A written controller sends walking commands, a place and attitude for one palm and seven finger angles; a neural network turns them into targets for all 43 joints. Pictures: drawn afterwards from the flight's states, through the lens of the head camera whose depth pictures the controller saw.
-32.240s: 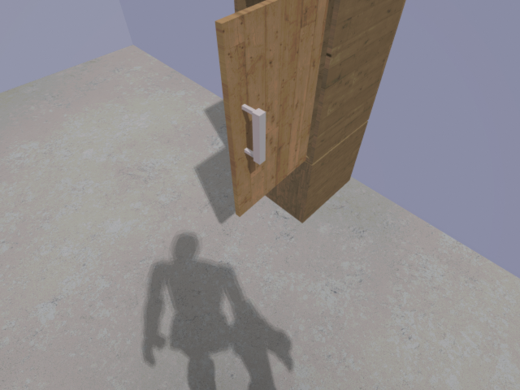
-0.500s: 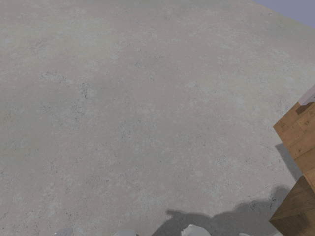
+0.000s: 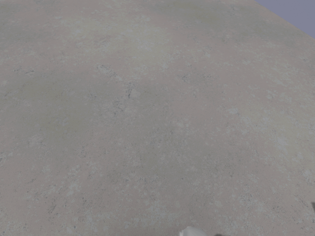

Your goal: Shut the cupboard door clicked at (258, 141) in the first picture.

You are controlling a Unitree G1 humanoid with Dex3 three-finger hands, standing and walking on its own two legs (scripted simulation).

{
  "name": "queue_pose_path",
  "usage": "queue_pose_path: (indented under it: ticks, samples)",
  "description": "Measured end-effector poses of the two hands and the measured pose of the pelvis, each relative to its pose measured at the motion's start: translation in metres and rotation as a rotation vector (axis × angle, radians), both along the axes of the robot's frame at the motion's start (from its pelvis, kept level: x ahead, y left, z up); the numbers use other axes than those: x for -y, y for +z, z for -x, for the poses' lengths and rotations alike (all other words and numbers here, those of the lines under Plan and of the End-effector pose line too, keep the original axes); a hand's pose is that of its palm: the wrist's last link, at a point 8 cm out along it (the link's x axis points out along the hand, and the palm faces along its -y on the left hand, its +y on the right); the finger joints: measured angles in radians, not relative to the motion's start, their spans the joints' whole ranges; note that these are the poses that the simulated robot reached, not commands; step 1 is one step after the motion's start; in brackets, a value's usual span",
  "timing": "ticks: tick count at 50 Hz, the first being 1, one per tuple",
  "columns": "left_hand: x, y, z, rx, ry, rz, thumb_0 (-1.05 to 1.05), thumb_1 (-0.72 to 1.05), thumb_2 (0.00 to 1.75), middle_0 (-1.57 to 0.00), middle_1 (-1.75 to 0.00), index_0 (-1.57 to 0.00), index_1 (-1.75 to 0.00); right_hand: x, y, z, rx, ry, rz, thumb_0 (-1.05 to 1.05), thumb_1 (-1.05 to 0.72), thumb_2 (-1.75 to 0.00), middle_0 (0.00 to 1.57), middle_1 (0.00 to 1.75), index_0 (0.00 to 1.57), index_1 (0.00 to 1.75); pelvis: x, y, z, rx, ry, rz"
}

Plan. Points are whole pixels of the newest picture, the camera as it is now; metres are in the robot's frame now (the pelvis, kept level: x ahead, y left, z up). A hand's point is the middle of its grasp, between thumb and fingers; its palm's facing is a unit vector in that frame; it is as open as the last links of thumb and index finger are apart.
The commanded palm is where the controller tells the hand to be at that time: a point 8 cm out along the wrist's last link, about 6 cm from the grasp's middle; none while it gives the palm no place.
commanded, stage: walk to a spot facing it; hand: left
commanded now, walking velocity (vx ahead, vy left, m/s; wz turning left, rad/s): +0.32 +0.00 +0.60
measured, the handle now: out of the picture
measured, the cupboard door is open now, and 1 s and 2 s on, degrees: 60 60 60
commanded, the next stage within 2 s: turn to face it in 0.56 s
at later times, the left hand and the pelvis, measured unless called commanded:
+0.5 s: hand out of the picture +0.06 +0.17 -0.16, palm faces +0.40 -0.90 -0.19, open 7.4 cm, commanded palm none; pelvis +0.13 +0.00 +0.01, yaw +22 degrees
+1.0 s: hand (70, 192) +0.25 +0.28 -0.16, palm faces +0.38 -0.90 -0.20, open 7.4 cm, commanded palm none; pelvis +0.26 +0.09 +0.00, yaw +20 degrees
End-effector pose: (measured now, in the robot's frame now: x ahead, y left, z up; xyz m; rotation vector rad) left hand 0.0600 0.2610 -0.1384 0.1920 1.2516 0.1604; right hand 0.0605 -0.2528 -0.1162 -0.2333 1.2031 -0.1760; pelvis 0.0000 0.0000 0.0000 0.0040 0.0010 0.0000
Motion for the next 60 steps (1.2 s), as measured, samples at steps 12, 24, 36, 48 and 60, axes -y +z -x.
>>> queue_pose_path:
  ticks: [12, 24, 36, 48, 60]
  samples:
    - [0.023, 0.027, -0.051, 0.178, 0.099, -0.062, 0.01, 0.91, 0.9, -0.2, -0.3, -0.2, -0.3, 0.029, -0.028, -0.029, -0.178, 0.074, -0.049, 0.01, -0.9, -0.9, 0.2, 0.29, 0.2, 0.3, 0.032, -0.004, -0.055, 0.006, 0.17, -0.003]
    - [0.051, 0.01, 0.019, -0.065, 0.392, 0.052, 0.01, 0.91, 0.9, -0.2, -0.3, -0.2, -0.3, -0.033, 0.005, -0.23, -0.004, 0.369, -0.047, 0.01, -0.91, -0.9, 0.2, 0.29, 0.2, 0.3, 0.007, 0.011, -0.122, -0.003, 0.369, 0.002]
    - [-0.023, -0.018, 0.005, -0.149, 0.544, 0.055, 0.02, 0.91, 0.9, -0.2, -0.3, -0.2, -0.3, -0.154, 0.006, -0.358, 0.169, 0.583, -0.018, 0.0, -0.91, -0.9, 0.2, 0.29, 0.2, 0.3, -0.061, -0.01, -0.182, 0.01, 0.466, 0.012]
    - [-0.061, 0.008, -0.146, 0.022, 0.413, 0.031, 0.01, 0.91, 0.9, -0.19, -0.3, -0.19, -0.3, -0.151, -0.011, -0.34, 0.003, 0.387, -0.06, -0.01, -0.94, -0.9, 0.21, 0.3, 0.21, 0.3, -0.086, 0.005, -0.25, 0.025, 0.377, -0.007]
    - [-0.069, 0.006, -0.213, -0.034, 0.288, 0.026, 0.01, 0.92, 0.9, -0.2, -0.3, -0.2, -0.3, -0.123, -0.016, -0.352, -0.071, 0.214, -0.021, 0.01, -0.91, -0.9, 0.2, 0.29, 0.2, 0.3, -0.095, 0.004, -0.292, -0.011, 0.244, 0.002]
